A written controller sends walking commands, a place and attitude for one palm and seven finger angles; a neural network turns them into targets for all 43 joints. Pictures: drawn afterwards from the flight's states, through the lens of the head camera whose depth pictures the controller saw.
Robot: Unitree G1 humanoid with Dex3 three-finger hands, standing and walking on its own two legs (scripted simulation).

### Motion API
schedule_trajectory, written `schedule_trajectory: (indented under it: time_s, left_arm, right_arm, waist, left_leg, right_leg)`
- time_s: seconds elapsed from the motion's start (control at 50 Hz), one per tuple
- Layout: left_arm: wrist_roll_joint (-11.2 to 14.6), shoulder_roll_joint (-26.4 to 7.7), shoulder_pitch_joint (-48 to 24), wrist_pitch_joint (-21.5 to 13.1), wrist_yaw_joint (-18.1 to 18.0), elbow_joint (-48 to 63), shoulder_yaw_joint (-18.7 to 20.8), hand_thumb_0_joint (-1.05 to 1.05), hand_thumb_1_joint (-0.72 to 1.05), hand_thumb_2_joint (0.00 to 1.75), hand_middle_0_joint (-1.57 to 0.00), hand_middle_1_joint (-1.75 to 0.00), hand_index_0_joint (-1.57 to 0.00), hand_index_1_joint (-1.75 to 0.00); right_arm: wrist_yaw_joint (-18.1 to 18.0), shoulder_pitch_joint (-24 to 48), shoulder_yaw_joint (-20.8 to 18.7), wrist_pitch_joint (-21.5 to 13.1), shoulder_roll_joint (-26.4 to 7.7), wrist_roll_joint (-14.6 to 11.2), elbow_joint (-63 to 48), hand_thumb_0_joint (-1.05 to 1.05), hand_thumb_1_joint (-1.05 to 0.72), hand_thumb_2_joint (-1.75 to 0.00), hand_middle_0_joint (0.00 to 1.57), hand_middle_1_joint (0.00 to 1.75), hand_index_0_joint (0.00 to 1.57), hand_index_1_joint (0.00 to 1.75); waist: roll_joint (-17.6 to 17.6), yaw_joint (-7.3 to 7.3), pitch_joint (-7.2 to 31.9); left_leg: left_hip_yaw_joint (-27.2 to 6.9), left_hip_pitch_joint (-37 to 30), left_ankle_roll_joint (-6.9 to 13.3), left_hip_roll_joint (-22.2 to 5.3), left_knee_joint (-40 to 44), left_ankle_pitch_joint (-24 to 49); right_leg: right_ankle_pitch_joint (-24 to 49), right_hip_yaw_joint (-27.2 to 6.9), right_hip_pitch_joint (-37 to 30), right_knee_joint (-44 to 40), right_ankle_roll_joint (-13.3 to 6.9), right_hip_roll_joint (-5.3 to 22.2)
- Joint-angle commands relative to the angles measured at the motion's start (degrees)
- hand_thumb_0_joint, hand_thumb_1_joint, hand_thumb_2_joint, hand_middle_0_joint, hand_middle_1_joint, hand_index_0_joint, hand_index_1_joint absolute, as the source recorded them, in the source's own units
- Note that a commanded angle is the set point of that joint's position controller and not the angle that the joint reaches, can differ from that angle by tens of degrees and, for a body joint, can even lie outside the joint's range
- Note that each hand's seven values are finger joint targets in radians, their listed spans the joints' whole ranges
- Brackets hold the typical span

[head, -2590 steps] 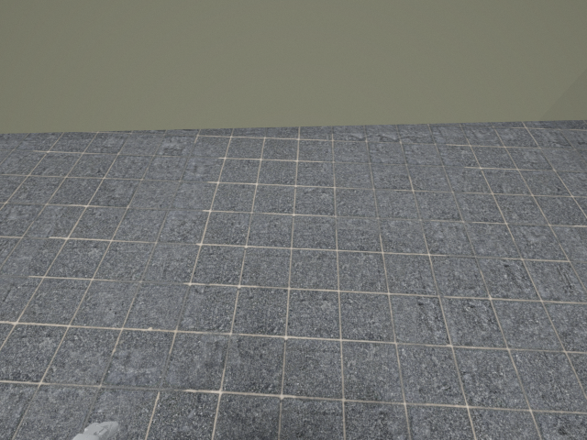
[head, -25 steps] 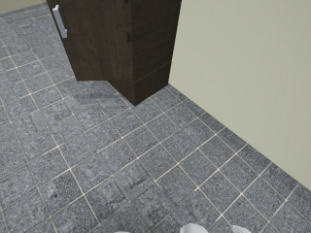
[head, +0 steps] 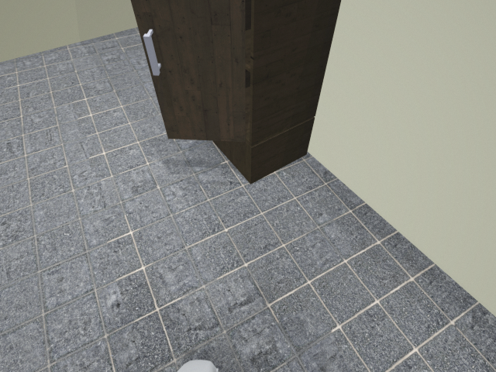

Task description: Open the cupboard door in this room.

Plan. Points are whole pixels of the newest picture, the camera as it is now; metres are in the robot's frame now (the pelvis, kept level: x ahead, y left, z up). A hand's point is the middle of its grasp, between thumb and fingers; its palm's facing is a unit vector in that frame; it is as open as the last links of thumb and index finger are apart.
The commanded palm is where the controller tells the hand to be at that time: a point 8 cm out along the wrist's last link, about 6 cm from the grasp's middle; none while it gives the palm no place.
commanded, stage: take the last steps up to it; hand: left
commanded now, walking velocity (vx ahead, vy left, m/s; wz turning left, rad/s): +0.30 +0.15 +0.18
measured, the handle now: (153, 52) +1.06 +0.41 -0.05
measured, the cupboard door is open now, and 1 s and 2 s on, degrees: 52 52 52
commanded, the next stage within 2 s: come to a stop and stand still in 1.26 s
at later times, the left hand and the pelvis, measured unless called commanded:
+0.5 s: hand (98, 351) +0.17 +0.30 -0.17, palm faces +0.09 -0.98 -0.17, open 7.4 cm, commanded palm none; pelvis +0.11 +0.11 +0.00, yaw +3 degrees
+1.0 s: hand (129, 267) +0.33 +0.29 -0.17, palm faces +0.09 -0.97 -0.23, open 7.1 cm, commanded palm none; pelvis +0.30 +0.10 +0.00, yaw +2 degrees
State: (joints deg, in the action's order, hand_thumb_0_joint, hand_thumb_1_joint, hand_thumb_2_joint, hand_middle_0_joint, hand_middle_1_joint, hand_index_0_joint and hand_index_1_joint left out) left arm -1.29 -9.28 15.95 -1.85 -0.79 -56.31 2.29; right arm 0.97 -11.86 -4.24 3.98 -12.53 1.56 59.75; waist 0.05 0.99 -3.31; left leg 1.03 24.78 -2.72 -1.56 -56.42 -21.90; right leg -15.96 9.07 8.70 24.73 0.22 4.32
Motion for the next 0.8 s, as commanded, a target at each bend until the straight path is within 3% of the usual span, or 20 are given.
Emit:
schedule_trajectory:
  time_s: [0.0,0.06,0.08,0.12,0.14,0.16,0.18,0.2,0.22,0.28,0.32,0.42,0.56,0.62,0.66,0.7,0.72,0.74,0.76,0.78]
  left_arm:
    - [-0.64,-11.15,7.70,-0.98,-0.21,-0.78,3.20,0.00,0.90,0.90,-0.20,-0.30,-0.20,-0.30]
    - [-0.79,-12.08,7.15,-0.87,0.15,-1.63,3.49,0.00,0.90,0.90,-0.20,-0.30,-0.20,-0.30]
    - [-0.85,-12.10,6.28,-0.82,0.18,-1.84,3.53,0.00,0.90,0.90,-0.20,-0.30,-0.20,-0.30]
    - [-0.42,-12.76,2.47,-0.29,0.43,-1.37,3.84,0.00,0.90,0.90,-0.20,-0.30,-0.20,-0.30]
    - [-0.21,-10.63,1.53,0.08,0.85,-0.63,3.40,0.00,0.90,0.90,-0.20,-0.30,-0.20,-0.30]
    - [0.18,-6.36,1.59,0.37,1.32,1.15,2.59,0.00,0.90,0.90,-0.20,-0.30,-0.20,-0.30]
    - [-0.30,-6.02,-4.38,0.44,0.94,3.57,1.56,0.00,0.90,0.90,-0.20,-0.30,-0.20,-0.30]
    - [-0.28,-5.05,-6.83,0.20,0.73,3.46,1.46,0.00,0.90,0.90,-0.20,-0.30,-0.20,-0.30]
    - [-0.22,-5.51,-6.70,0.16,1.04,2.34,1.65,0.00,0.90,0.90,-0.20,-0.30,-0.20,-0.30]
    - [-0.38,-4.81,-0.61,0.51,1.69,-1.37,1.42,0.00,0.90,0.90,-0.20,-0.30,-0.20,-0.30]
    - [-0.29,-4.67,0.38,0.91,1.50,-2.00,1.28,0.00,0.90,0.90,-0.20,-0.30,-0.20,-0.30]
    - [-0.17,-4.03,-4.15,1.49,1.34,-0.41,1.31,0.00,0.90,0.90,-0.20,-0.30,-0.20,-0.30]
    - [0.13,-2.82,-15.06,1.12,1.67,3.88,0.64,0.00,0.90,0.90,-0.20,-0.30,-0.20,-0.30]
    - [0.19,-2.14,-17.50,0.71,1.77,5.33,0.19,0.00,0.90,0.90,-0.20,-0.30,-0.20,-0.30]
    - [0.30,-2.49,-14.61,0.51,1.47,5.11,0.23,0.00,0.90,0.90,-0.20,-0.30,-0.20,-0.30]
    - [0.37,-3.85,-4.77,-0.01,1.00,2.66,0.89,0.00,0.90,0.90,-0.20,-0.30,-0.20,-0.30]
    - [0.30,-5.63,2.95,-0.43,0.75,0.45,1.63,0.00,0.90,0.90,-0.20,-0.30,-0.20,-0.30]
    - [0.08,-9.80,11.64,-1.02,0.19,-2.08,2.83,0.00,0.90,0.90,-0.20,-0.30,-0.20,-0.30]
    - [0.65,-13.25,14.56,-0.96,-0.03,-3.21,3.46,0.00,0.90,0.90,-0.20,-0.30,-0.20,-0.30]
    - [1.12,-11.93,10.25,-0.77,-0.45,-1.60,3.64,0.00,0.90,0.90,-0.20,-0.30,-0.20,-0.30]
  right_arm:
    - [1.01,8.64,0.17,-2.71,-1.97,-0.33,-7.18,0.00,-0.90,-0.90,0.20,0.30,0.20,0.30]
    - [1.40,8.88,0.65,-3.37,-1.31,-0.58,-7.76,0.00,-0.90,-0.90,0.20,0.30,0.20,0.30]
    - [1.39,7.41,0.75,-3.73,-1.19,-0.66,-7.53,0.00,-0.90,-0.90,0.20,0.30,0.20,0.30]
    - [0.92,-1.07,0.60,-4.49,-2.50,-0.59,-4.82,0.00,-0.90,-0.90,0.20,0.30,0.20,0.30]
    - [0.24,-7.66,-0.31,-4.94,-6.27,-0.48,-3.06,0.00,-0.90,-0.90,0.20,0.30,0.20,0.30]
    - [-0.44,-14.34,-1.98,-5.18,-12.31,0.46,-1.75,0.00,-0.90,-0.90,0.20,0.30,0.20,0.30]
    - [-1.20,-18.66,-1.92,-4.66,-14.07,0.29,-0.99,0.00,-0.90,-0.90,0.20,0.30,0.20,0.30]
    - [-1.94,-16.20,-1.40,-5.04,-12.04,0.39,-0.87,0.00,-0.90,-0.90,0.20,0.30,0.20,0.30]
    - [-2.23,-12.54,-0.46,-5.35,-9.50,0.10,-2.19,0.00,-0.90,-0.90,0.20,0.30,0.20,0.30]
    - [-2.40,-7.85,1.39,-7.22,-4.85,-0.30,-2.77,0.00,-0.90,-0.90,0.20,0.30,0.20,0.30]
    - [-2.43,-9.25,1.63,-7.86,-3.98,-0.56,-1.67,0.00,-0.90,-0.90,0.20,0.30,0.20,0.30]
    - [-2.78,-13.10,1.93,-8.14,-2.76,-0.55,0.87,0.00,-0.90,-0.90,0.20,0.30,0.20,0.30]
    - [-3.53,-20.54,2.81,-8.37,-1.33,-0.04,4.84,0.00,-0.90,-0.90,0.20,0.30,0.20,0.30]
    - [-3.75,-22.46,2.90,-8.33,-1.27,0.12,6.45,0.00,-0.90,-0.90,0.20,0.30,0.20,0.30]
    - [-3.90,-22.74,2.92,-8.16,-1.90,-0.07,7.24,0.00,-0.90,-0.90,0.20,0.30,0.20,0.30]
    - [-3.91,-20.47,2.38,-7.97,-3.19,-0.41,7.02,0.00,-0.90,-0.90,0.20,0.30,0.20,0.30]
    - [-3.78,-18.13,2.06,-8.06,-3.71,-1.03,6.26,0.00,-0.90,-0.90,0.20,0.30,0.20,0.30]
    - [-3.25,-16.67,1.71,-8.32,-2.38,-1.88,4.87,0.00,-0.90,-0.90,0.20,0.30,0.20,0.30]
    - [-3.16,-17.14,1.66,-8.59,-0.17,-2.24,3.24,0.00,-0.90,-0.90,0.20,0.30,0.20,0.30]
    - [-2.97,-13.73,1.31,-7.76,-0.97,-1.63,1.67,0.00,-0.90,-0.90,0.20,0.30,0.20,0.30]
  waist:
    - [8.93,3.94,-0.03]
    - [11.01,3.52,-0.42]
    - [10.31,2.47,0.20]
    - [7.11,-1.99,1.86]
    - [-1.80,-5.01,4.40]
    - [-19.91,-7.59,6.35]
    - [-16.75,-9.40,4.04]
    - [-12.78,-8.04,2.54]
    - [-9.55,-6.08,-0.22]
    - [-5.08,-1.19,-0.21]
    - [-4.12,-0.46,1.06]
    - [-4.07,-0.38,-1.24]
    - [-3.07,-3.12,-4.66]
    - [-3.98,-3.52,-4.07]
    - [-4.66,-2.15,-2.57]
    - [-4.32,2.27,1.70]
    - [-4.34,5.85,4.86]
    - [1.17,8.63,9.91]
    - [8.64,6.98,13.21]
    - [3.75,5.78,8.90]
  left_leg:
    - [0.94,8.71,0.16,-1.50,7.98,-1.31]
    - [3.54,2.09,0.98,-0.34,16.20,-1.22]
    - [4.12,-2.46,1.32,0.07,20.34,-0.86]
    - [7.99,-18.49,1.57,2.59,30.42,6.15]
    - [3.39,-29.05,2.96,-0.78,33.44,3.18]
    - [-18.69,-35.11,8.88,-15.83,39.38,-3.50]
    - [-25.03,-30.49,13.82,-21.14,44.35,-5.46]
    - [-25.21,-27.75,15.22,-20.84,44.95,-3.99]
    - [-21.48,-23.57,14.70,-18.83,45.36,-0.68]
    - [-9.45,-21.49,12.01,-13.41,45.80,17.03]
    - [-5.61,-23.65,11.93,-12.07,45.21,28.13]
    - [-2.76,-25.83,10.12,-11.37,45.03,38.99]
    - [-3.08,-29.85,10.09,-12.61,43.18,46.92]
    - [-1.16,-31.63,9.18,-11.77,40.37,56.08]
    - [-0.26,-29.65,8.02,-11.61,36.15,67.60]
    - [0.63,-27.98,6.30,-10.13,26.57,73.41]
    - [1.57,-21.16,5.23,-8.60,17.18,67.09]
    - [3.99,-7.17,3.97,-3.54,1.89,45.24]
    - [5.54,5.36,2.77,4.46,-17.79,-9.67]
    - [-2.12,9.20,4.07,1.48,-22.56,-10.09]
  right_leg:
    - [1.71,-14.90,-8.53,-12.58,-8.08,18.08]
    - [2.18,-11.64,-4.50,-11.18,-7.30,17.69]
    - [1.60,-11.20,-2.12,-9.49,-6.71,17.55]
    - [-3.27,-5.31,7.24,-4.17,-3.67,13.79]
    - [-5.53,-1.47,14.43,6.27,-1.38,9.87]
    - [-17.91,4.08,27.01,24.42,1.91,1.45]
    - [-20.66,-2.15,31.93,35.62,0.77,0.76]
    - [-17.00,-5.77,34.47,42.36,-0.24,2.15]
    - [-11.43,-7.74,34.24,44.33,-0.61,3.66]
    - [-1.98,-7.37,28.74,42.29,0.14,4.12]
    - [0.72,-6.95,28.42,41.03,0.66,3.16]
    - [4.89,-6.39,31.38,37.00,0.76,1.87]
    - [5.93,-4.86,31.90,26.09,-1.34,0.55]
    - [4.19,-2.66,27.82,19.96,-3.02,-1.66]
    - [1.71,-0.93,19.48,16.80,-4.60,-4.49]
    - [2.09,0.15,7.87,11.45,-6.00,-6.92]
    - [8.03,-1.86,-4.96,7.01,-7.04,-5.41]
    - [16.49,-16.50,-20.15,5.30,-12.49,6.13]
    - [28.69,-38.34,-25.91,-2.34,-20.40,22.34]
    - [19.96,-39.64,-18.51,-6.86,-21.08,23.44]
